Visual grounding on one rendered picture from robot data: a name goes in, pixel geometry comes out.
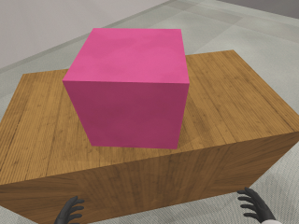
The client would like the carton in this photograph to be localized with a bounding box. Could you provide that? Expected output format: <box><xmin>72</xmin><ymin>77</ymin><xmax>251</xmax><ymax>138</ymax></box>
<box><xmin>62</xmin><ymin>28</ymin><xmax>190</xmax><ymax>149</ymax></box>

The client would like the right robot hand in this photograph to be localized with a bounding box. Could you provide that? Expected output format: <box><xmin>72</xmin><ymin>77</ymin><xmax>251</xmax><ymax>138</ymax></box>
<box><xmin>237</xmin><ymin>187</ymin><xmax>276</xmax><ymax>223</ymax></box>

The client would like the left robot hand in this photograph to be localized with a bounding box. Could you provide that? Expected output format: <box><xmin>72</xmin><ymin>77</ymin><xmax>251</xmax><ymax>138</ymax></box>
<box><xmin>53</xmin><ymin>196</ymin><xmax>85</xmax><ymax>224</ymax></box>

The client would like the pedestal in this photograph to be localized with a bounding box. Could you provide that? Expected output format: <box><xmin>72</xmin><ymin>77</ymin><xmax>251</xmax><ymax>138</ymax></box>
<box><xmin>0</xmin><ymin>49</ymin><xmax>299</xmax><ymax>224</ymax></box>

